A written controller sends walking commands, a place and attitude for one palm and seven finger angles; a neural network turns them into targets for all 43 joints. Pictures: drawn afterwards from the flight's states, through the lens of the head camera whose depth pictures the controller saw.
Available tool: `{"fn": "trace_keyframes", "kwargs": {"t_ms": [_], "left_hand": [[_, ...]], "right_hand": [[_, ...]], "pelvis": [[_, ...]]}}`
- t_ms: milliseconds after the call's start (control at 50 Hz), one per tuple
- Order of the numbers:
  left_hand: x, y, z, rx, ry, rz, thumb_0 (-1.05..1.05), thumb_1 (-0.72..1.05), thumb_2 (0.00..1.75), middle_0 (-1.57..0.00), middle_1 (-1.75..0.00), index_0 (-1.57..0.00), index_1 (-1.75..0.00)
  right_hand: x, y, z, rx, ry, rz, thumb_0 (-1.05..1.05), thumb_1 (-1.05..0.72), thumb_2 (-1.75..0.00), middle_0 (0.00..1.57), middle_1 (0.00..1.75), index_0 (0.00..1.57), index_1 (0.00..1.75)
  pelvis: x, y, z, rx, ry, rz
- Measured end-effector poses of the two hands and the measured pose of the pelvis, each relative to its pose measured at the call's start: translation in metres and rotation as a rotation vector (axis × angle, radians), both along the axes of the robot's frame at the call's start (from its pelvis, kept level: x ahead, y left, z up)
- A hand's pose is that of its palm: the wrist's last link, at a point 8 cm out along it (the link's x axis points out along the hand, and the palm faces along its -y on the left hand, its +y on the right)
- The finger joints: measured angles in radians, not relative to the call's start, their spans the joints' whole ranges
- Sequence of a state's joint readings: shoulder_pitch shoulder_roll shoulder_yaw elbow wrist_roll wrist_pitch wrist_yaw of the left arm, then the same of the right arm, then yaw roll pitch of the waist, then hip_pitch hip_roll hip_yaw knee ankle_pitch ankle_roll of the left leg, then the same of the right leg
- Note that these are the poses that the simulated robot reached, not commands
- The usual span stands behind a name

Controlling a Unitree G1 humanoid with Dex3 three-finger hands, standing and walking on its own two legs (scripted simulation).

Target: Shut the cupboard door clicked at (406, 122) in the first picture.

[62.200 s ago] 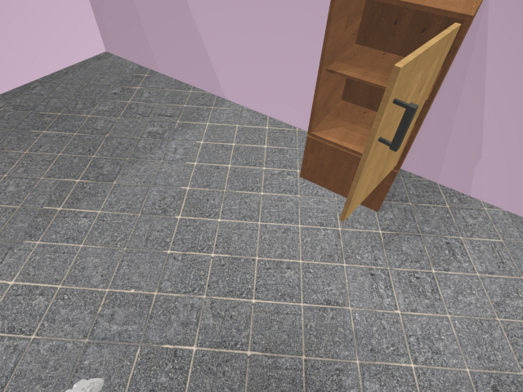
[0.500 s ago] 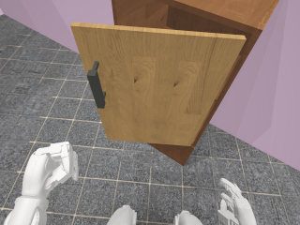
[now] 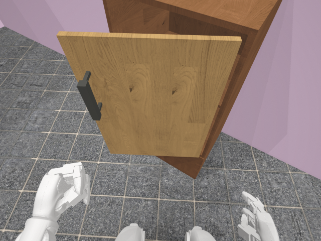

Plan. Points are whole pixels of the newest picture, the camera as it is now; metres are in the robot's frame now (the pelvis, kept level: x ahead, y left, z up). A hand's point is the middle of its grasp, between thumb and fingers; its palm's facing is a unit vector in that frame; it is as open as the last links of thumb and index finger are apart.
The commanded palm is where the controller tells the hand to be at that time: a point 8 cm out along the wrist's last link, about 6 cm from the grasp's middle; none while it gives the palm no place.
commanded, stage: bring the fist close to the handle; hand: left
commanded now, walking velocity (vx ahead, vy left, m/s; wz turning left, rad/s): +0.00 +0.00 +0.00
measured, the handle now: (92, 96) +0.48 +0.23 +0.06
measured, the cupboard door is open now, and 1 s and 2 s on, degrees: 30 30 25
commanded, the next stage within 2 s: push the door shut along its arc in 1.36 s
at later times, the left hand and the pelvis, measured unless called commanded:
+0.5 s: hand (80, 152) +0.30 +0.21 +0.06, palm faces +0.02 -1.00 -0.03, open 3.1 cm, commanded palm +0.28 +0.25 +0.06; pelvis -0.01 +0.01 +0.00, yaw -1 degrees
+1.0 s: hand (92, 127) +0.37 +0.20 +0.06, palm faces +0.00 -1.00 -0.01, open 3.1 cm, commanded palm +0.35 +0.25 +0.06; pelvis +0.00 +0.03 +0.01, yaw -1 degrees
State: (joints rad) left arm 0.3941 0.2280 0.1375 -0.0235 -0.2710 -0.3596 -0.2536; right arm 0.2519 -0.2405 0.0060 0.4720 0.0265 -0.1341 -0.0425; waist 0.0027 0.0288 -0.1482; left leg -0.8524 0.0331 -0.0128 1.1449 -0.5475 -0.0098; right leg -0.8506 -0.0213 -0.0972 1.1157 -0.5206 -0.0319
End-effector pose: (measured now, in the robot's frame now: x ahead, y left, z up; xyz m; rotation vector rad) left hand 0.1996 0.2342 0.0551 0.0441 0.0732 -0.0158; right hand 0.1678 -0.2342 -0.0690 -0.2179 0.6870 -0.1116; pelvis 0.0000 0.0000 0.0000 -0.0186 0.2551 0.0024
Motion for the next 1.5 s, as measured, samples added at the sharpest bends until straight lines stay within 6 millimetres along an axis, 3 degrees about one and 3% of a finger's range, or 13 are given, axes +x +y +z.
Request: {"fn": "trace_keyframes", "kwargs": {"t_ms": [180,300,460,620,840,1100,1280,1500], "left_hand": [[0.027,0.02,0.009,0.022,-0.133,0.053,0.02,0.9,0.9,-1.3,-1.5,-1.31,-1.5],[0.048,0.015,0.002,-0.01,-0.053,-0.019,0.02,0.9,0.9,-1.3,-1.5,-1.3,-1.5],[0.073,0.026,0.011,-0.018,-0.118,0.039,0.02,0.9,0.9,-1.3,-1.5,-1.3,-1.5],[0.098,0.018,-0.003,-0.023,-0.064,-0.01,0.02,0.9,0.9,-1.3,-1.5,-1.3,-1.5],[0.14,0.029,0.01,-0.012,-0.109,0.033,0.02,0.9,0.9,-1.3,-1.5,-1.3,-1.5],[0.163,0.02,0.004,-0.026,-0.102,0.031,0.02,0.9,0.9,-1.3,-1.5,-1.3,-1.5],[0.153,0.019,0.007,-0.018,-0.085,0.031,0.02,0.9,0.9,-1.3,-1.5,-1.3,-1.5],[0.152,0.014,0.008,-0.009,-0.114,0.029,0.02,0.9,0.9,-1.3,-1.5,-1.3,-1.5]], "right_hand": [[-0.004,-0.003,-0.01,-0.013,0.023,0.017,0.02,-0.91,-0.9,0.2,0.3,0.2,0.3],[-0.017,-0.004,-0.008,-0.015,0.051,-0.02,0.02,-0.91,-0.9,0.21,0.3,0.2,0.3],[-0.033,-0.001,-0.006,-0.028,0.096,-0.041,0.02,-0.91,-0.9,0.2,0.3,0.2,0.3],[-0.042,0.005,-0.011,-0.033,0.148,-0.049,0.02,-0.91,-0.9,0.2,0.3,0.2,0.3],[-0.054,0.012,-0.016,-0.015,0.211,-0.069,0.02,-0.91,-0.9,0.21,0.3,0.2,0.3],[-0.075,0.002,-0.019,-0.029,0.295,-0.101,0.01,-0.91,-0.9,0.21,0.3,0.2,0.3],[-0.082,-0.002,-0.019,-0.008,0.314,-0.119,0.01,-0.91,-0.9,0.2,0.3,0.2,0.3],[-0.074,-0.008,-0.019,-0.019,0.287,-0.102,0.01,-0.91,-0.9,0.2,0.3,0.2,0.3]], "pelvis": [[-0.006,-0.003,-0.006,-0.006,0.007,0.006],[-0.005,0.002,-0.001,-0.006,0.006,-0.001],[-0.005,0.011,0.004,-0.004,0.006,-0.01],[-0.007,0.02,0.004,-0.009,0.017,-0.011],[-0.005,0.025,0.006,-0.009,0.031,-0.022],[-0.006,0.024,0.007,-0.006,0.042,-0.028],[-0.004,0.02,0.012,0.0,0.033,-0.032],[-0.01,0.013,0.009,0.002,0.028,-0.024]]}}
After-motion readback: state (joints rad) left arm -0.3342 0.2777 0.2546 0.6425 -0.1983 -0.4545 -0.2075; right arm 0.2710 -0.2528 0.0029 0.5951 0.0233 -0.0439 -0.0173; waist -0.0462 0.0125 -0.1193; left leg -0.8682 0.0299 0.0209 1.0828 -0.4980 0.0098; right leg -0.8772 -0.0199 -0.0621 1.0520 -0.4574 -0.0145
